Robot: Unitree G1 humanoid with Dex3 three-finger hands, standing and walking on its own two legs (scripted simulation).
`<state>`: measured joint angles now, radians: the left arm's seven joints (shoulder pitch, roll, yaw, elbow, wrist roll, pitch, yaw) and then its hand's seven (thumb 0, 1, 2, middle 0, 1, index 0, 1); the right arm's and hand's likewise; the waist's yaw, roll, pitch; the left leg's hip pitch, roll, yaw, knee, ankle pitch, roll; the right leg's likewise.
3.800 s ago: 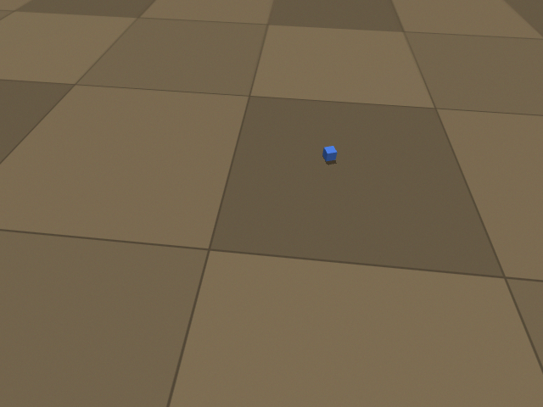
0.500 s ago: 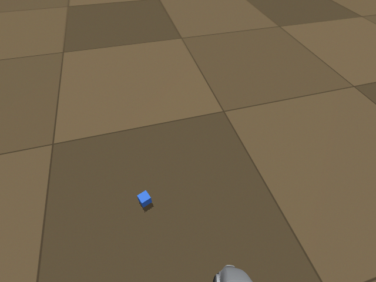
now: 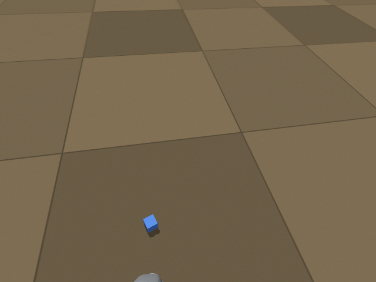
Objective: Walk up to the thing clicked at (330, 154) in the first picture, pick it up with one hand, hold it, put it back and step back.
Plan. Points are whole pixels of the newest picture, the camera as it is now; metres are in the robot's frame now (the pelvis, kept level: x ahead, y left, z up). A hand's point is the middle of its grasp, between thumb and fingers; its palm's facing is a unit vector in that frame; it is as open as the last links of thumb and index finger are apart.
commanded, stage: walk up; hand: left
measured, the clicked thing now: (150, 223) +0.51 +0.21 -0.73
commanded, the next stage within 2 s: none
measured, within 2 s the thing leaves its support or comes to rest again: neither
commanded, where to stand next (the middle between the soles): +0.14 -0.02 m, yaw -1 degrees
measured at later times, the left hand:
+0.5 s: hand out of the picture +0.11 +0.28 -0.16, palm faces -0.08 -0.92 -0.38, open 7.4 cm
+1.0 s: hand (102, 252) +0.20 +0.23 -0.14, palm faces -0.09 -0.95 -0.30, open 7.4 cm
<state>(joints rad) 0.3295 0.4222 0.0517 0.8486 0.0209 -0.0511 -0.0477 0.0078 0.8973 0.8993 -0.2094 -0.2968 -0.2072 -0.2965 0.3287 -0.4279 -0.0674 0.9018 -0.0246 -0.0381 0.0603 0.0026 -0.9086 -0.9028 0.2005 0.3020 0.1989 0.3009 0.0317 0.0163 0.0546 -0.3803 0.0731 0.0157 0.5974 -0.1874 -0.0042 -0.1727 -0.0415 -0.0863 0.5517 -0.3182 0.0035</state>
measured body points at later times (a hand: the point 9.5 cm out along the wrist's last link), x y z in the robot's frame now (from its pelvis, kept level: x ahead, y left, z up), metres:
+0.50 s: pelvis +0.05 +0.01 +0.00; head +0.08 +0.01 +0.44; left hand +0.11 +0.33 -0.13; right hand +0.13 -0.30 -0.12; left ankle +0.10 +0.12 -0.73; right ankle +0.08 -0.12 -0.73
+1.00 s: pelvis +0.08 +0.00 +0.02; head +0.08 +0.01 +0.47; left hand +0.20 +0.28 -0.12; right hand +0.11 -0.32 -0.10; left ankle +0.10 +0.12 -0.73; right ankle +0.08 -0.12 -0.73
